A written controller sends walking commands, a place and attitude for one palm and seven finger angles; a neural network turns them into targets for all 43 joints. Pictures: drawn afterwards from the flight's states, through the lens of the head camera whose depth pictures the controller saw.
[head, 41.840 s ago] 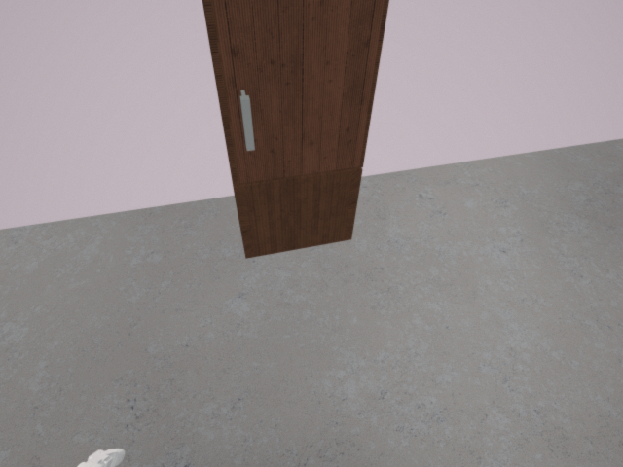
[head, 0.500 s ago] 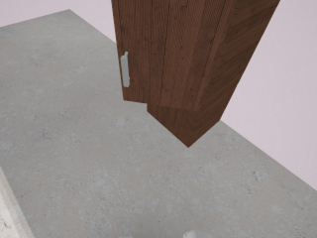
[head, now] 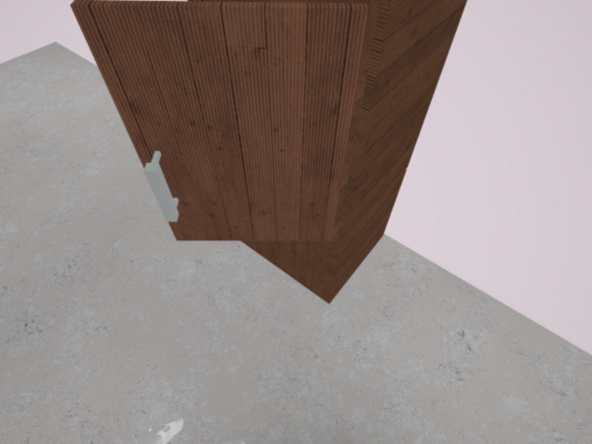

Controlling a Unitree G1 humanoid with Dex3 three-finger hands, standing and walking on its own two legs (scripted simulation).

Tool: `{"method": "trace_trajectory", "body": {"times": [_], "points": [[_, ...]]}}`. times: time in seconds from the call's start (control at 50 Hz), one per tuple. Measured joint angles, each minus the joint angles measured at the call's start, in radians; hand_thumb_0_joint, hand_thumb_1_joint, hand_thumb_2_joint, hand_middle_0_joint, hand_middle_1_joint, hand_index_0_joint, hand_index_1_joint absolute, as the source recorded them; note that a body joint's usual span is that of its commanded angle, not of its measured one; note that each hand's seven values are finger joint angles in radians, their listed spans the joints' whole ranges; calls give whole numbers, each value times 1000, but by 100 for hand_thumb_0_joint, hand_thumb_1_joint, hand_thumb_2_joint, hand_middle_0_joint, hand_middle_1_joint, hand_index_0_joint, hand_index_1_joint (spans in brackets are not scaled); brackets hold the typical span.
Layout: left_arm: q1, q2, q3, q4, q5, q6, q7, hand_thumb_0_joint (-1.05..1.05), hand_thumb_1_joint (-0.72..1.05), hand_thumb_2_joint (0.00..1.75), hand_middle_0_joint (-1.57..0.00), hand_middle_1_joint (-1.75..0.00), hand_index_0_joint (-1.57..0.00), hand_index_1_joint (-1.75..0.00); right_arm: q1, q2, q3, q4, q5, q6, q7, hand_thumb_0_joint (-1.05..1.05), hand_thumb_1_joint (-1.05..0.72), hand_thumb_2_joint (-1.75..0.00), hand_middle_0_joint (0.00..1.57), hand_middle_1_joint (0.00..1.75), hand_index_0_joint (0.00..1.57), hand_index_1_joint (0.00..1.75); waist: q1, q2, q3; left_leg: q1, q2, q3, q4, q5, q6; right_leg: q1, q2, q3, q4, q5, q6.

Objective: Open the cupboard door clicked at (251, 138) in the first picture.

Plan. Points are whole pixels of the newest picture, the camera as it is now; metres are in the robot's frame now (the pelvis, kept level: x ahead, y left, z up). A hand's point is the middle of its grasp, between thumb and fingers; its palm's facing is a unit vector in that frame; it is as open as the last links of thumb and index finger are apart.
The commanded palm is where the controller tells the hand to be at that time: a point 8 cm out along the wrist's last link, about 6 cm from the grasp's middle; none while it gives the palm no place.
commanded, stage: come to a stop and stand still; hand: left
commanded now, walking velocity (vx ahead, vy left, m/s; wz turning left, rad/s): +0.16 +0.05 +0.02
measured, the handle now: (164, 187) +0.61 +0.29 -0.10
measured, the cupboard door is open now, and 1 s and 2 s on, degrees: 39 39 39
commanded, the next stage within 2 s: none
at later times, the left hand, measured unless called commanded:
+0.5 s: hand out of the picture +0.08 +0.23 -0.18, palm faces +0.04 -0.97 -0.24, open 7.4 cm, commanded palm none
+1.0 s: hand out of the picture +0.04 +0.19 -0.18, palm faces -0.02 -0.98 -0.18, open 7.4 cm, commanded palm none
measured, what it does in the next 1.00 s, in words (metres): steps on the spot: left foot, then right foot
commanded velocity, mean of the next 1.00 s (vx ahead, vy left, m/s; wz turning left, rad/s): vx -0.06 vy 0.01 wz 0.00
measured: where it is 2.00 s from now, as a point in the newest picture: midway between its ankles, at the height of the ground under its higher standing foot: outside the picture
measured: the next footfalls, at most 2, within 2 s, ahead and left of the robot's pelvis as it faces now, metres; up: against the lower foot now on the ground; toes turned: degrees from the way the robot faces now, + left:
left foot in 0.18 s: +0.16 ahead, +0.13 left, +0.00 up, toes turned +4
right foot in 0.58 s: +0.04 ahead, -0.12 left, +0.00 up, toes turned -5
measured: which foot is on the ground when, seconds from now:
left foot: up 0.00-0.16, down 0.18-0.58, up 0.60-0.82, down 0.84-1.00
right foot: down 0.00-0.22, up 0.24-0.56, down 0.58-1.00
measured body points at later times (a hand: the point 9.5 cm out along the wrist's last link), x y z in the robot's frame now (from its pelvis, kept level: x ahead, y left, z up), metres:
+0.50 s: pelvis +0.03 +0.02 +0.00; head +0.07 +0.03 +0.45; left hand +0.08 +0.28 -0.16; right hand +0.15 -0.22 -0.14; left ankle +0.12 +0.13 -0.73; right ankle -0.01 -0.10 -0.69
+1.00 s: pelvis +0.03 +0.02 +0.00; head +0.07 +0.03 +0.45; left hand +0.04 +0.24 -0.17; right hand +0.02 -0.22 -0.15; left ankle +0.01 +0.11 -0.73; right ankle +0.00 -0.12 -0.73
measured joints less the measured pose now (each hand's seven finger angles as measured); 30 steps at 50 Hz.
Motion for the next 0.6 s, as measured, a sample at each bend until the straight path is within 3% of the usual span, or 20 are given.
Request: {"method": "trace_trajectory", "body": {"times": [0.04,0.1,0.18,0.26,0.34,0.44,0.5,0.56,0.6], "points": [[32,-2,22,8,-14,-9,17,-1,93,89,-21,-30,-20,-30,-37,-2,-5,-18,-2,3,1,1,-91,-90,20,30,20,30,10,-2,-4,-67,15,-15,-5,49,-13,42,8,-4,-56,12,-1],[70,28,27,33,-4,-6,21,-3,95,89,-21,-30,-20,-30,-97,-1,-8,-47,-3,-1,3,1,-91,-90,20,30,20,30,30,-17,-15,-107,27,-15,-143,132,-28,89,8,-1,-107,15,7],[122,38,15,78,-4,28,24,-2,94,89,-21,-30,-20,-30,-168,-22,-6,-84,-3,-11,-6,1,-92,-90,20,30,20,30,58,-14,-24,-42,14,-19,-420,368,-31,114,6,16,-55,-43,36],[142,53,6,95,-10,80,38,-1,93,89,-20,-30,-19,-30,-222,-18,-1,-107,-4,-4,-17,1,-92,-90,20,30,20,30,80,-53,-40,-15,-20,12,-414,275,52,70,-26,51,98,-189,53],[114,56,7,80,-12,112,37,0,92,89,-20,-30,-19,-30,-293,-16,7,-148,-9,11,-32,1,-92,-90,20,30,20,30,87,-44,-1,-10,-19,19,-446,300,64,-41,2,86,351,-314,57],[90,59,20,38,-8,125,30,0,91,89,-20,-30,-19,-30,-331,-27,1,-175,-10,31,-32,1,-91,-90,21,30,20,30,85,-10,18,-25,2,16,-476,341,57,-129,26,103,491,-294,63],[91,61,25,18,-2,127,25,0,91,89,-20,-30,-19,-30,-321,-37,-7,-174,-14,41,-26,1,-91,-90,21,30,20,30,81,4,6,-35,14,14,-481,357,45,-109,17,94,419,-264,55],[112,60,22,5,2,111,19,0,91,89,-20,-30,-19,-30,-290,-49,-17,-163,-15,53,-16,1,-91,-90,21,30,20,30,75,13,-20,-50,16,9,-471,364,28,-9,0,75,177,-182,36],[136,62,19,8,11,95,22,0,91,89,-20,-30,-19,-30,-265,-50,-25,-152,-6,69,-8,1,-91,-90,21,30,20,30,75,-5,-40,-79,-3,4,-413,260,7,19,-13,94,69,-106,21]]}}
